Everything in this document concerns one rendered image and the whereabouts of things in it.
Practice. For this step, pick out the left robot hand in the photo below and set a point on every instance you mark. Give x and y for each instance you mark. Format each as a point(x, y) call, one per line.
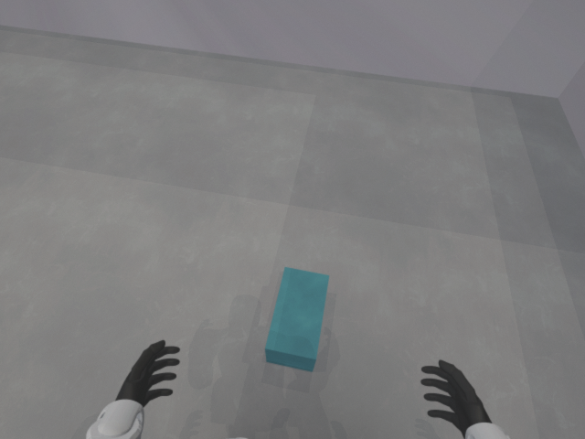
point(138, 382)

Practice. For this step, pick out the robot left forearm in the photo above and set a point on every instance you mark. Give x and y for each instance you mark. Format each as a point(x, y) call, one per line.
point(122, 419)

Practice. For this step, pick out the carton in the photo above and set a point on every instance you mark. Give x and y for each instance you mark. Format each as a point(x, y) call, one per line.
point(297, 319)

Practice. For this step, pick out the right robot hand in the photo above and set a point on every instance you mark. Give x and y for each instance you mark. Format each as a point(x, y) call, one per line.
point(468, 408)

